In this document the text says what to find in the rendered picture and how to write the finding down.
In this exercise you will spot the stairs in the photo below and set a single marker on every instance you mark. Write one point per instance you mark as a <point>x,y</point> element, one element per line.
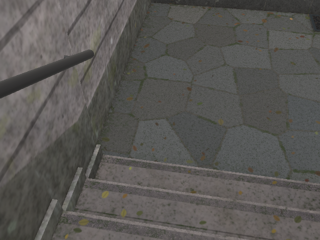
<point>135,199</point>

